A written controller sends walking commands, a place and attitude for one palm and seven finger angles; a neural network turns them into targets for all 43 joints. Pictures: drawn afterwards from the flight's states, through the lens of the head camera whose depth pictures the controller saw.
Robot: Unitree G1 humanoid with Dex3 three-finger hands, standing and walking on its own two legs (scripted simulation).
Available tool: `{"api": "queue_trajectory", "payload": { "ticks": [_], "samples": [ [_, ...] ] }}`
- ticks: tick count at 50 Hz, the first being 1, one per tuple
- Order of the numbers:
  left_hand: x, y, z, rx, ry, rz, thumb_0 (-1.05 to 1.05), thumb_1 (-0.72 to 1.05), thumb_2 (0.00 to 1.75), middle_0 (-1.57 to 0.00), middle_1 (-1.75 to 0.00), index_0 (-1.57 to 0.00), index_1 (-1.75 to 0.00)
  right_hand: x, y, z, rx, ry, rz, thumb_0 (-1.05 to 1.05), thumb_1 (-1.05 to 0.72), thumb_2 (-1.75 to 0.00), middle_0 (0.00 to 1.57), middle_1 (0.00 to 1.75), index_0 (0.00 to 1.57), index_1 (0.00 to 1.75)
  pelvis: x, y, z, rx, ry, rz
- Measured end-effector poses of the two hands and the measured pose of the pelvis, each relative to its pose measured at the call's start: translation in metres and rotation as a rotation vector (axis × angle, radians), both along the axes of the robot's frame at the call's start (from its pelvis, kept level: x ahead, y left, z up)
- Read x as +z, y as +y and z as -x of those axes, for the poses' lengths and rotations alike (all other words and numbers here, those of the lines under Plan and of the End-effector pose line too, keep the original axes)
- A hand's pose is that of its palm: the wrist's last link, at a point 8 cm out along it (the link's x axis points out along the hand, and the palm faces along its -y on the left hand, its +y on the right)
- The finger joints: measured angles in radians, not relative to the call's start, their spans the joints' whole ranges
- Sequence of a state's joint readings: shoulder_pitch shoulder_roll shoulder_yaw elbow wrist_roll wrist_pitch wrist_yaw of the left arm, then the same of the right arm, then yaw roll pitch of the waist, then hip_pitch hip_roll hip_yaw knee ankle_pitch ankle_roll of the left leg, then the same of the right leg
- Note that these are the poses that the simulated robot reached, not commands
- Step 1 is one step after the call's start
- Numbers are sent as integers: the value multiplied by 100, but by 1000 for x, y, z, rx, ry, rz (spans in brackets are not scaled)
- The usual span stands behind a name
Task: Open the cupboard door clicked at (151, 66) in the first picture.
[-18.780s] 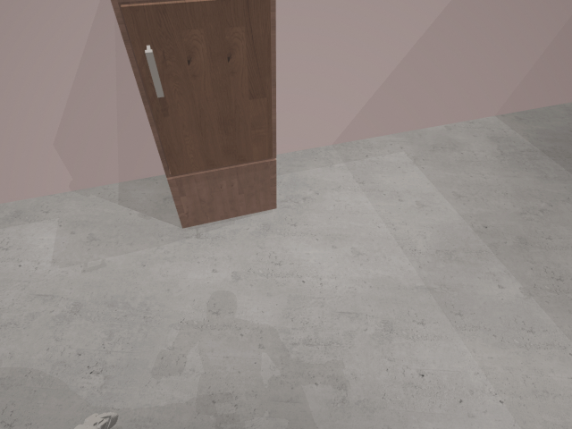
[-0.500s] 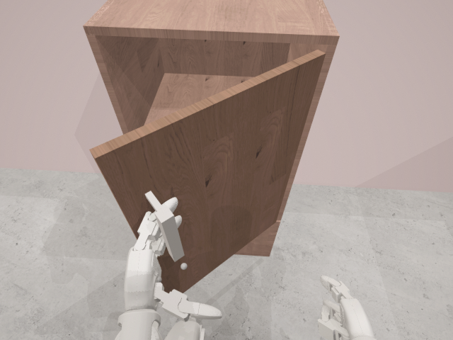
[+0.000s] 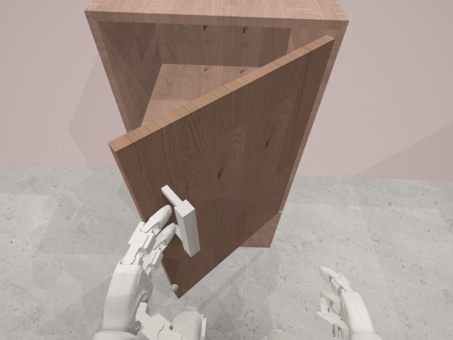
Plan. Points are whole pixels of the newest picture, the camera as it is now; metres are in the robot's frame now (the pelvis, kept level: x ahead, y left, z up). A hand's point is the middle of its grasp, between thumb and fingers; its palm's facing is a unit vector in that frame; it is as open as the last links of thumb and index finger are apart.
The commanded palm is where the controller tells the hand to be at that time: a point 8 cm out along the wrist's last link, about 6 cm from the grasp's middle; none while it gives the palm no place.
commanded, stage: slide the hand sideways off the handle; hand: left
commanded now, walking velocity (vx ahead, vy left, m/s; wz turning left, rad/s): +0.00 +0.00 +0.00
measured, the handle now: (181, 222) +0.29 +0.09 +0.09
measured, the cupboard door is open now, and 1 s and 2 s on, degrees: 43 43 43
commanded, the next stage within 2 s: draw the hand back to the body in 0.60 s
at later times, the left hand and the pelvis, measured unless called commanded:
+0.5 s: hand (139, 308) +0.17 +0.13 +0.07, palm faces +0.02 -1.00 -0.04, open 16.3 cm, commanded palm +0.13 +0.19 +0.08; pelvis +0.00 -0.02 -0.01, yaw +1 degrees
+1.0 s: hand (94, 301) +0.16 +0.17 +0.12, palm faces +0.00 -1.00 -0.04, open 16.3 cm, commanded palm +0.13 +0.23 +0.13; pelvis +0.00 -0.01 +0.01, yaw +1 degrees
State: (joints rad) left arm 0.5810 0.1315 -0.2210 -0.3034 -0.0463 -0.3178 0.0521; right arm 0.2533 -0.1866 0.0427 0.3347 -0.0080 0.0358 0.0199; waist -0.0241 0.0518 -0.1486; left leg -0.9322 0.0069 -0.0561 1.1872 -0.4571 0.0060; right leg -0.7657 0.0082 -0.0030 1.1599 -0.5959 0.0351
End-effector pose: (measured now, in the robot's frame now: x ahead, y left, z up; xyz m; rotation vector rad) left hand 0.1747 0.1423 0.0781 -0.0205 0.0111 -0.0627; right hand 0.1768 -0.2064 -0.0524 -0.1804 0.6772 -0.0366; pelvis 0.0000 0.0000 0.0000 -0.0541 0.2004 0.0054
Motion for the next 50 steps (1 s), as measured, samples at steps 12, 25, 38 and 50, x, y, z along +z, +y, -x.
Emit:
{"api": "queue_trajectory", "payload": {
  "ticks": [12,25,38,50],
  "samples": [
    [-1,14,19,40,3,-17,-1,-50,30,-18,-31,-19,-32,-1,-17,-4,-10,-18,23,1,-90,-90,20,30,20,30,-4,-11,1,7,7,-3],
    [-3,42,30,81,34,-59,-1,-50,30,-15,-30,-16,-30,-7,-41,-6,-71,-15,44,1,-90,-90,20,30,20,30,-6,-25,-1,11,9,-4],
    [-5,58,36,51,38,-27,-1,-50,30,-15,-30,-15,-30,-6,-42,-10,-97,-34,62,1,-90,-90,20,30,20,30,-6,-21,-3,14,16,7],
    [42,85,33,59,-27,-61,-1,-50,30,-15,-30,-15,-30,19,-14,-8,-88,-77,17,1,-90,-90,20,30,20,30,13,-6,-3,18,-41,17]
  ]
}}
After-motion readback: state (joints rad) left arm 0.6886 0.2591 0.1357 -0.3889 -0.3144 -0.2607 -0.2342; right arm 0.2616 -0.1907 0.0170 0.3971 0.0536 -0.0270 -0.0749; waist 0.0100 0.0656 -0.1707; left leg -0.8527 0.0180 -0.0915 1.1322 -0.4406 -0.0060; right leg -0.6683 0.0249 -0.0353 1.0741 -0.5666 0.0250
